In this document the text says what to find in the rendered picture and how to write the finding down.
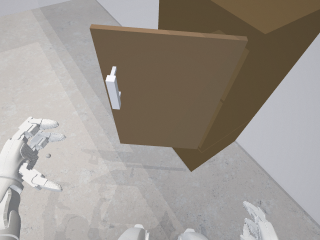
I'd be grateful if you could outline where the robot right shin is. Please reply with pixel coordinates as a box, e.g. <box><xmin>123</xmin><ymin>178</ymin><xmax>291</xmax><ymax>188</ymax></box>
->
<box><xmin>183</xmin><ymin>228</ymin><xmax>195</xmax><ymax>234</ymax></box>

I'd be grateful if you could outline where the right robot hand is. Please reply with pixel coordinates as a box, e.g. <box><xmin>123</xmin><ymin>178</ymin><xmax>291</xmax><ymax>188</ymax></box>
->
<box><xmin>240</xmin><ymin>201</ymin><xmax>279</xmax><ymax>240</ymax></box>

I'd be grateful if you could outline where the robot shin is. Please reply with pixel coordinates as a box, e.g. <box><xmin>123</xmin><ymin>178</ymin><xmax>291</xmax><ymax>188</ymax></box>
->
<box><xmin>134</xmin><ymin>224</ymin><xmax>144</xmax><ymax>229</ymax></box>
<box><xmin>183</xmin><ymin>228</ymin><xmax>195</xmax><ymax>234</ymax></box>

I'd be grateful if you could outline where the left robot hand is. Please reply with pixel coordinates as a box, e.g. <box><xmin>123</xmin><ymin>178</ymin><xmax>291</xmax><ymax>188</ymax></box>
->
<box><xmin>0</xmin><ymin>116</ymin><xmax>66</xmax><ymax>192</ymax></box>

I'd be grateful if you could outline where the handle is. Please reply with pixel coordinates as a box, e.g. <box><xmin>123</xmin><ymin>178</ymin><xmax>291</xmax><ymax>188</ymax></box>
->
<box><xmin>105</xmin><ymin>66</ymin><xmax>121</xmax><ymax>110</ymax></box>

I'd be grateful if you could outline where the cupboard door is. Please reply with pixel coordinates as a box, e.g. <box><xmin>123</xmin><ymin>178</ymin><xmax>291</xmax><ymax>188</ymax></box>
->
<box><xmin>89</xmin><ymin>24</ymin><xmax>248</xmax><ymax>149</ymax></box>

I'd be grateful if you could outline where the robot left shin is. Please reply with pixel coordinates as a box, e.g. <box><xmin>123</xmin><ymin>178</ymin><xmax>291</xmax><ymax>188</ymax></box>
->
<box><xmin>134</xmin><ymin>224</ymin><xmax>144</xmax><ymax>229</ymax></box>

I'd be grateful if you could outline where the robot left forearm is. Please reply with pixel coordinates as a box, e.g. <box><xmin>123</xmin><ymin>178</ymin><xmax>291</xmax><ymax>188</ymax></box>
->
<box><xmin>0</xmin><ymin>176</ymin><xmax>24</xmax><ymax>240</ymax></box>

